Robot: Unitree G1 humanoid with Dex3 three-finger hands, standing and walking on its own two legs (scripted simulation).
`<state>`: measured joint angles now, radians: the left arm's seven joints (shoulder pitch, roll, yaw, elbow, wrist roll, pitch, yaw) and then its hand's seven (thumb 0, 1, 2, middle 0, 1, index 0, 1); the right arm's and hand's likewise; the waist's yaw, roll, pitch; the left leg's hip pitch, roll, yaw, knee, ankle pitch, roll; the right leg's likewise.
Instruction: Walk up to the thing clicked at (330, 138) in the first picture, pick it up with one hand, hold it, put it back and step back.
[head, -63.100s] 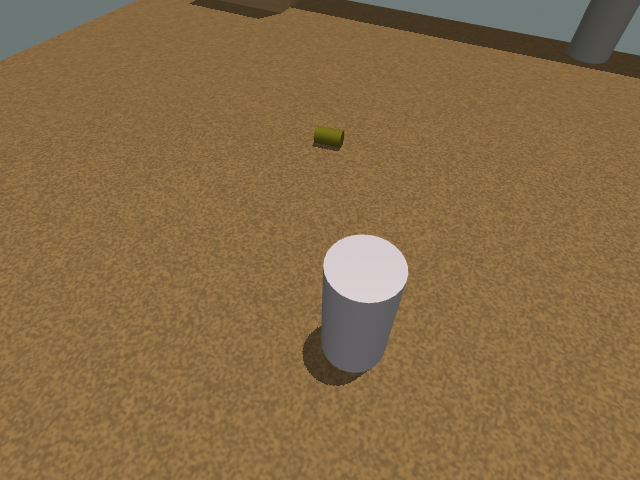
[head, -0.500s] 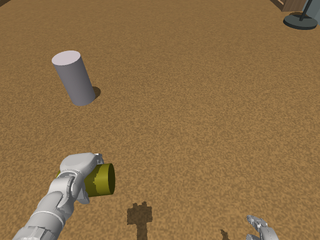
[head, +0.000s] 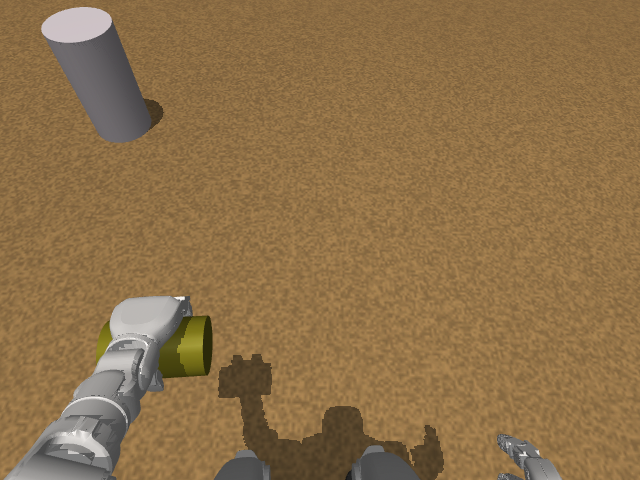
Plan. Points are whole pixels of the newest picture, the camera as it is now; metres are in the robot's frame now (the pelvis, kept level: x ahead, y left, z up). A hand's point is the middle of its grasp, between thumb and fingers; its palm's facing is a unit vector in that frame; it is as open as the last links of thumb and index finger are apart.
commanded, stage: crouch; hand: left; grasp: from above
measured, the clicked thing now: (159, 347) +0.32 +0.23 -0.13
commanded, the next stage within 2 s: lower in 1.58 s
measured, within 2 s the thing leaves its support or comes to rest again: neither
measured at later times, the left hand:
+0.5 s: hand (194, 350) +0.38 +0.23 -0.36, palm faces -0.48 -0.02 -0.88, open 11.3 cm
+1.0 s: hand (206, 350) +0.42 +0.24 -0.49, palm faces -0.47 -0.04 -0.88, open 11.2 cm
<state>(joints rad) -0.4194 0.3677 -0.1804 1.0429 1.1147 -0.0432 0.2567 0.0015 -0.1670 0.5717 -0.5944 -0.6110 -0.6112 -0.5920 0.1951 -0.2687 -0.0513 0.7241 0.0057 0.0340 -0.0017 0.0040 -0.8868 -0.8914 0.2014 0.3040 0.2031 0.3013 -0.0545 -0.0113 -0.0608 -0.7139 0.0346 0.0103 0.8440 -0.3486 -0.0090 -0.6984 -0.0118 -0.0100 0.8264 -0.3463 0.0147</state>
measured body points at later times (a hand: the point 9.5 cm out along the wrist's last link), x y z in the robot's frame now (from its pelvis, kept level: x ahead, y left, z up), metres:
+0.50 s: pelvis -0.04 +0.01 -0.21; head +0.15 +0.03 +0.19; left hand +0.41 +0.23 -0.31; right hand -0.01 -0.25 -0.34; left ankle +0.03 +0.12 -0.70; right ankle +0.03 -0.13 -0.70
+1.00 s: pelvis -0.04 +0.01 -0.31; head +0.21 +0.04 +0.06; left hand +0.44 +0.24 -0.44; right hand +0.00 -0.28 -0.42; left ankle +0.03 +0.12 -0.70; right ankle +0.03 -0.13 -0.70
